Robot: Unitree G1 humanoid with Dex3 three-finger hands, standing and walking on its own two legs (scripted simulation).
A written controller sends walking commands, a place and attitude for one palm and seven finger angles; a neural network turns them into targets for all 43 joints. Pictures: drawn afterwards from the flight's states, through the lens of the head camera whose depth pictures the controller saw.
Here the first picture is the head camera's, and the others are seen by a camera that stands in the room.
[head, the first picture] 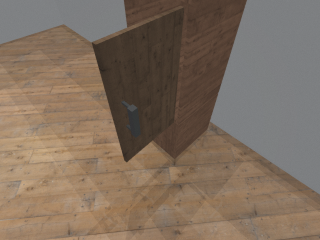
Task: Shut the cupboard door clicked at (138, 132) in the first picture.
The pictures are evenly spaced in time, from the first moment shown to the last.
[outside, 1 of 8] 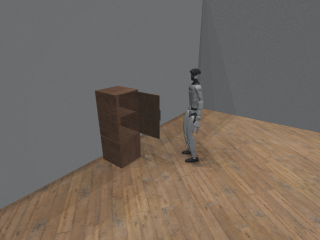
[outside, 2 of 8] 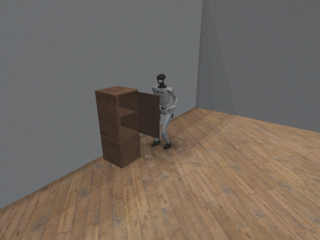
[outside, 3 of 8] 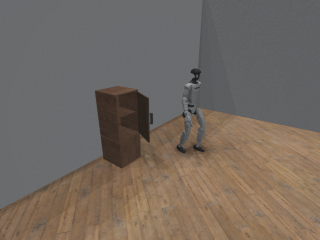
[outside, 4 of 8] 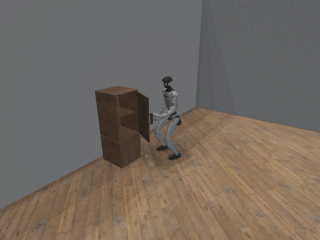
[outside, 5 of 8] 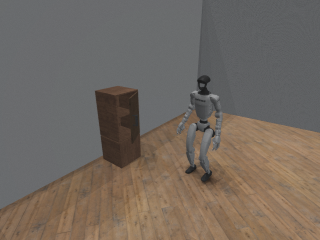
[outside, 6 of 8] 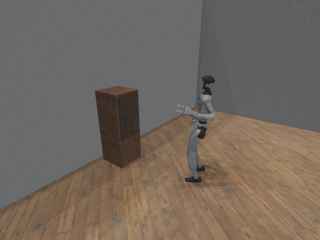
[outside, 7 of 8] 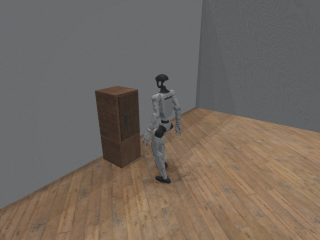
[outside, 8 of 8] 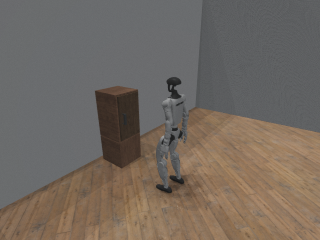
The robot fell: no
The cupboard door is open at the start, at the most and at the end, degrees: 92 92 0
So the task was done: yes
